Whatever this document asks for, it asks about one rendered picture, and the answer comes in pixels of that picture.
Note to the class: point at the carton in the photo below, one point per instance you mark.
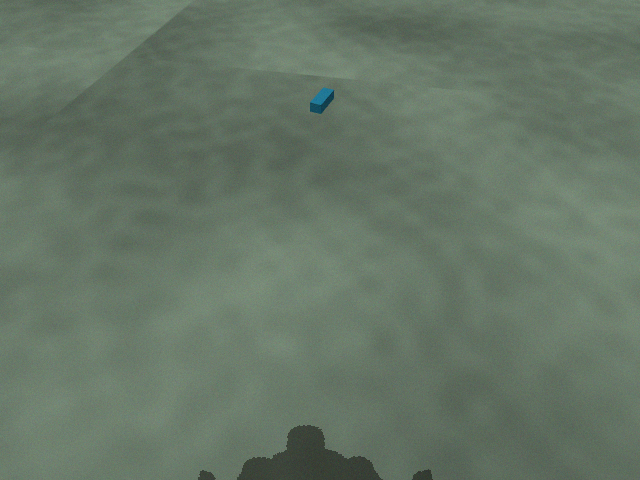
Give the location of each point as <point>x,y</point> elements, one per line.
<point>321,100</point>

